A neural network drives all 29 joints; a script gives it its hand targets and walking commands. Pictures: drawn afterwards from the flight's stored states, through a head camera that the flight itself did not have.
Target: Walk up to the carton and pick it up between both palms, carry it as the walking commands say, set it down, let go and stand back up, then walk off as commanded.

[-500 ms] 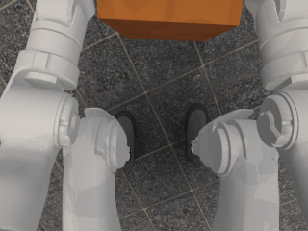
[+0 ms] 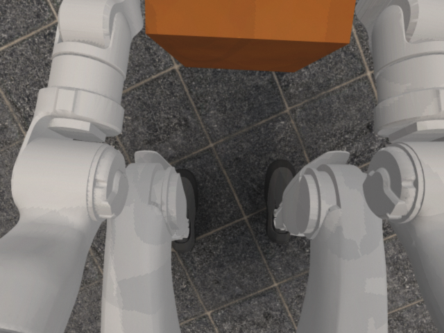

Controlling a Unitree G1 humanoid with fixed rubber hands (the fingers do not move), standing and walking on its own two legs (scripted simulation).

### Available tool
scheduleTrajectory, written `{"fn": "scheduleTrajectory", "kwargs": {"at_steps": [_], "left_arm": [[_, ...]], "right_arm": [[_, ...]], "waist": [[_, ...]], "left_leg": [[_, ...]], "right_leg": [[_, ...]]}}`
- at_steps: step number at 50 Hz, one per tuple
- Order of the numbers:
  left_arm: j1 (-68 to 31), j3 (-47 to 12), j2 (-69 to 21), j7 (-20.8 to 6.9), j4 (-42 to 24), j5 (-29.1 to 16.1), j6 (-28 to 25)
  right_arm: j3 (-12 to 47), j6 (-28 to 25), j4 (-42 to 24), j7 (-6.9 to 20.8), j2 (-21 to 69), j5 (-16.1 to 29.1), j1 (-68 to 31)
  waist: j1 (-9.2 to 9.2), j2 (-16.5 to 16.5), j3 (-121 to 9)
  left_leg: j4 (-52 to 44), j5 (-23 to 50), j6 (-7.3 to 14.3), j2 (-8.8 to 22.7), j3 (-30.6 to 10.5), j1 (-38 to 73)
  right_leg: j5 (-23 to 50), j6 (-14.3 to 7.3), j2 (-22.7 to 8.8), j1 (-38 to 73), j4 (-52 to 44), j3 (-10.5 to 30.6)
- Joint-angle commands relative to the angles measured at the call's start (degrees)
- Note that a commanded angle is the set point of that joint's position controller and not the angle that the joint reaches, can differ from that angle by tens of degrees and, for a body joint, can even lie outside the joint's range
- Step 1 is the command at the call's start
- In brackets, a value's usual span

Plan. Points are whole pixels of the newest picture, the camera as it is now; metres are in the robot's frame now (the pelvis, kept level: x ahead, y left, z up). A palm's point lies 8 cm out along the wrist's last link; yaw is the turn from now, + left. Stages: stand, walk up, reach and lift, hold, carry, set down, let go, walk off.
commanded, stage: reach and lift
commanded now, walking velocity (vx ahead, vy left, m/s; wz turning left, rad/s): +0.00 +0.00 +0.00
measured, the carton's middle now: out of the picture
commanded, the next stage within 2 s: none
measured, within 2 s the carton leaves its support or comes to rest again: neither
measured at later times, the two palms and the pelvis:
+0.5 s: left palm out of the picture +0.55 +0.15 -0.02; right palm out of the picture +0.55 -0.15 -0.01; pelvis +0.00 +0.00 +0.04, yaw +3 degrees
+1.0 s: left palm out of the picture +0.53 +0.14 +0.06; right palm out of the picture +0.53 -0.16 +0.07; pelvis -0.01 +0.00 +0.09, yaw +3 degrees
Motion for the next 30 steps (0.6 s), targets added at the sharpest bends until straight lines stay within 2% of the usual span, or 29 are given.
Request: {"fn": "scheduleTrajectory", "kwargs": {"at_steps": [1, 3, 6, 7, 14, 19, 20, 21, 22, 24, 25, 30], "left_arm": [[-53.8, -18.5, -66.7, -19.2, -30.1, -9.3, -3.8], [-53.1, -17.9, -67.2, -19.3, -28.3, -8.8, -3.0], [-52.9, -17.3, -68.0, -19.3, -28.5, -8.4, -2.1], [-52.1, -16.9, -68.5, -19.4, -27.1, -8.3, -1.8], [-52.0, -19.0, -70.5, -19.2, -29.1, -8.8, -0.3], [-48.6, -19.3, -72.1, -18.7, -28.3, -8.3, 0.5], [-48.5, -18.7, -72.1, -18.7, -28.5, -8.2, 0.5], [-46.9, -19.3, -73.1, -18.5, -28.1, -8.3, 0.5], [-47.1, -19.8, -73.1, -18.5, -29.0, -8.3, 0.5], [-46.2, -19.8, -73.2, -18.1, -29.0, -8.2, 0.5], [-46.5, -19.9, -72.8, -17.9, -29.1, -8.2, 0.5], [-45.4, -19.2, -72.9, -17.7, -28.1, -7.7, 0.6]], "right_arm": [[18.7, 5.8, -19.5, 19.7, 73.7, -0.4, -39.0], [18.0, 6.4, -19.2, 19.6, 73.4, -1.0, -39.3], [17.8, 7.5, -19.3, 19.8, 74.4, -1.3, -39.1], [17.4, 7.7, -18.8, 19.9, 74.4, -1.7, -39.1], [16.1, 9.5, -19.5, 20.0, 75.5, -2.6, -35.4], [17.3, 10.0, -21.5, 20.1, 75.1, -2.8, -34.0], [17.0, 10.1, -21.7, 20.1, 75.0, -3.2, -33.6], [18.3, 9.9, -23.6, 20.0, 75.2, -2.7, -34.4], [18.3, 9.9, -23.4, 20.0, 75.0, -3.0, -33.5], [18.9, 10.0, -23.7, 20.1, 75.0, -2.8, -33.3], [19.5, 10.2, -24.3, 20.1, 75.2, -2.4, -33.3], [20.0, 10.5, -23.9, 20.0, 76.2, -2.5, -33.2]], "waist": [[-4.17, -0.5, -141.8], [-4.7, -0.7, -140.3], [-4.37, -0.2, -141.0], [-4.77, -0.5, -139.5], [-8.05, 1.5, -143.4], [-8.31, 2.1, -143.8], [-8.53, 1.1, -143.0], [-7.9, 1.0, -144.6], [-8.41, 1.8, -144.6], [-8.13, 1.7, -144.7], [-7.3, 1.4, -144.8], [-6.85, 0.4, -142.3]], "left_leg": [[-19.4, 4.6, 0.3, -8.2, 5.5, 40.6], [-20.1, 3.2, 0.3, -8.3, 5.2, 40.8], [-21.5, 2.2, 0.2, -8.6, 5.0, 42.0], [-21.7, 1.7, 0.1, -8.6, 5.0, 41.0], [-24.1, 2.0, -0.3, -9.3, 3.6, 48.1], [-25.8, 3.7, -0.4, -9.7, 2.7, 50.9], [-26.2, 3.8, -0.3, -9.8, 2.7, 50.4], [-26.5, 4.9, -0.3, -10.1, 2.5, 51.9], [-26.8, 4.8, -0.4, -10.0, 2.3, 52.6], [-27.6, 5.2, -0.4, -10.0, 1.6, 54.2], [-28.1, 5.7, -0.4, -10.0, 1.9, 54.7], [-30.4, 2.6, -0.1, -10.1, 1.4, 55.1]], "right_leg": [[7.1, 0.4, 10.0, 56.7, -13.7, -2.4], [5.3, 0.3, 10.1, 56.0, -14.7, -2.4], [4.1, 0.3, 10.3, 57.1, -16.0, -2.2], [3.4, 0.4, 10.3, 56.6, -16.5, -2.2], [4.1, 0.3, 10.7, 58.5, -19.1, -2.6], [5.7, 0.3, 10.8, 59.7, -20.9, -2.2], [5.7, 0.4, 11.0, 60.3, -21.4, -2.3], [6.6, 0.5, 11.1, 61.8, -21.5, -2.2], [6.8, 0.3, 11.1, 61.3, -21.7, -2.2], [6.9, 0.4, 11.2, 61.5, -22.5, -2.1], [7.3, 0.5, 11.2, 62.4, -23.0, -1.8], [4.1, 0.7, 11.1, 64.0, -25.7, -1.0]]}}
